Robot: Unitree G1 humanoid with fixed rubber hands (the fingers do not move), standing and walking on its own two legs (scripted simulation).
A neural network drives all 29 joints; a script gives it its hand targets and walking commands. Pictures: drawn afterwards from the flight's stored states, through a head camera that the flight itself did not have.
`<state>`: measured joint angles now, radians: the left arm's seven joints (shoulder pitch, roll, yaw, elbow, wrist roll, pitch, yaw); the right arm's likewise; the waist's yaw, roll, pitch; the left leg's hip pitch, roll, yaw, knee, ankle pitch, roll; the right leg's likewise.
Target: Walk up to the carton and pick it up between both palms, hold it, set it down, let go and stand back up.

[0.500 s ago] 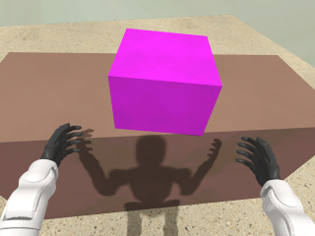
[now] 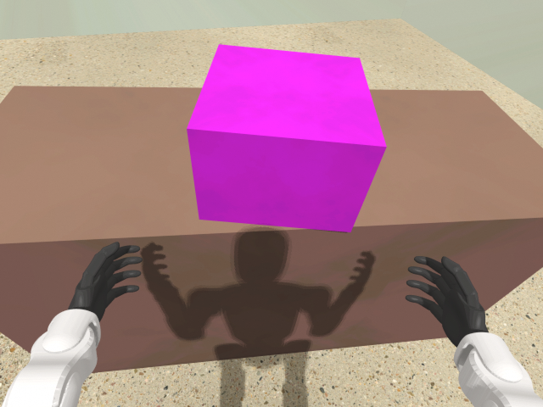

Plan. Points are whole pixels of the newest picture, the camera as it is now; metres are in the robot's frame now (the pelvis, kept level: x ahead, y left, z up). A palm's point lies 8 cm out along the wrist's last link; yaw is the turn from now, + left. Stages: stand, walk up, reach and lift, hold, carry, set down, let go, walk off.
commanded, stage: set down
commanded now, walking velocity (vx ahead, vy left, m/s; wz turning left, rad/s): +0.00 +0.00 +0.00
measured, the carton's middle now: (282, 135) +0.60 -0.02 +0.08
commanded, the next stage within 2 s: none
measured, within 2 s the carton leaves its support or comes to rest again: neither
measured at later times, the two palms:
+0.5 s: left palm (116, 309) +0.26 +0.23 +0.01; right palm (457, 323) +0.23 -0.24 +0.05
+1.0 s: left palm (111, 348) +0.22 +0.23 -0.03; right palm (455, 358) +0.20 -0.25 -0.01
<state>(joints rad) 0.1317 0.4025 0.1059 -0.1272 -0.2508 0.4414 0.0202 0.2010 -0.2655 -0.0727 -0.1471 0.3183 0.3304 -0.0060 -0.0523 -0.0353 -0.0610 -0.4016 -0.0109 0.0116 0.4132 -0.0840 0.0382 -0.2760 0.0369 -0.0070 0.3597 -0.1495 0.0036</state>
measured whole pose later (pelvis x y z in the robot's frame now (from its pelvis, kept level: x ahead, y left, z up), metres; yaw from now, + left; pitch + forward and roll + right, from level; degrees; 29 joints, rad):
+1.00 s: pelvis +0.04 -0.02 +0.00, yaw +0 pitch +5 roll -1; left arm 0.32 0.32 0.10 0.10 -0.25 0.19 -0.04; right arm 0.36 -0.26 -0.01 0.03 0.31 0.11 -0.02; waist -0.05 -0.01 0.02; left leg -0.36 -0.01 0.01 0.39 -0.12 0.03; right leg -0.25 0.03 -0.01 0.36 -0.20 -0.01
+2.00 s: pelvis +0.06 -0.02 +0.00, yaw +0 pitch +7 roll +0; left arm 0.31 0.24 0.01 0.37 -0.16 0.06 0.04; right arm 0.24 -0.26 -0.01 0.60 0.21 -0.22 0.07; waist -0.05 -0.01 0.02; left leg -0.36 -0.01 0.01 0.39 -0.15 0.02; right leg -0.25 0.03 -0.01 0.36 -0.24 -0.03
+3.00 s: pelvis +0.05 -0.03 +0.00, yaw +0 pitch +5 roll +0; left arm 0.29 0.30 0.01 0.65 -0.06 -0.02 0.01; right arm 0.18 -0.27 -0.01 0.84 0.08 -0.05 0.02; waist -0.05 -0.01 -0.13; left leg -0.34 -0.01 0.01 0.41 -0.15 0.02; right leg -0.24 0.03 -0.01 0.42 -0.26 -0.03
